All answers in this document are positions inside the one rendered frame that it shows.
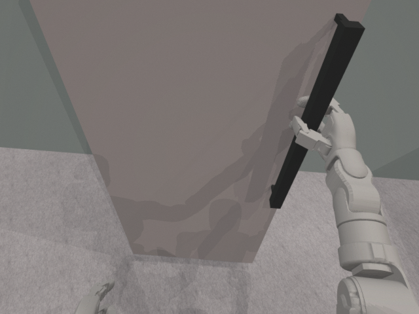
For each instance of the handle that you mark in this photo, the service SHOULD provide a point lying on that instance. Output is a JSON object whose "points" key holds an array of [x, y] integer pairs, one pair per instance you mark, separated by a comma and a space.
{"points": [[338, 56]]}

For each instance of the robot right upper arm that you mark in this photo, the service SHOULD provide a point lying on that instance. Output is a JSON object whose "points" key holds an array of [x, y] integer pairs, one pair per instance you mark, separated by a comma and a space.
{"points": [[362, 295]]}

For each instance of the right robot forearm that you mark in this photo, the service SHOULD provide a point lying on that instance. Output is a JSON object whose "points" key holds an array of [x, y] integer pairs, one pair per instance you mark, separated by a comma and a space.
{"points": [[365, 247]]}

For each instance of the robot left hand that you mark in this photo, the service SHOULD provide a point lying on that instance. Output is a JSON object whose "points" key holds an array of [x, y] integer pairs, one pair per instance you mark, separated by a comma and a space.
{"points": [[90, 304]]}

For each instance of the fridge door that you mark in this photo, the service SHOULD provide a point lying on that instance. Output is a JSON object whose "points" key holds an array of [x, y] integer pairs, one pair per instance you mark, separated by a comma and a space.
{"points": [[186, 106]]}

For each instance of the robot right hand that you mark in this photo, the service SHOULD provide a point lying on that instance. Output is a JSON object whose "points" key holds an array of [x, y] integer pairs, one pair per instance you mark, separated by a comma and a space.
{"points": [[337, 133]]}

